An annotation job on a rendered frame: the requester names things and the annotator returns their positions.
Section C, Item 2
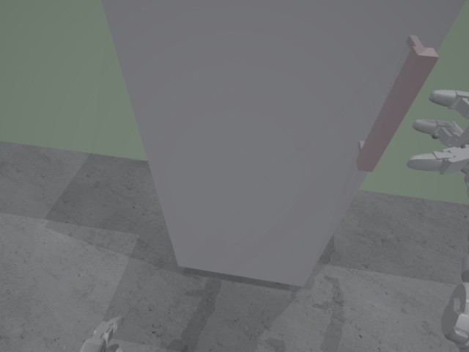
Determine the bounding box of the handle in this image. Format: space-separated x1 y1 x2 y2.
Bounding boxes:
356 35 439 172

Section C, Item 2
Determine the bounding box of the robot right hand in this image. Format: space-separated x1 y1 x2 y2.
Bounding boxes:
407 89 469 175

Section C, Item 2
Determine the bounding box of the right robot upper arm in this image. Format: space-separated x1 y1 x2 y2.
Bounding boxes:
441 282 469 352

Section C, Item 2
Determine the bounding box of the fridge door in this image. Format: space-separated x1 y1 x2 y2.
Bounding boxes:
101 0 467 287

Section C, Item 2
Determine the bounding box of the robot left hand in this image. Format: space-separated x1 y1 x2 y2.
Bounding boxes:
80 316 124 352

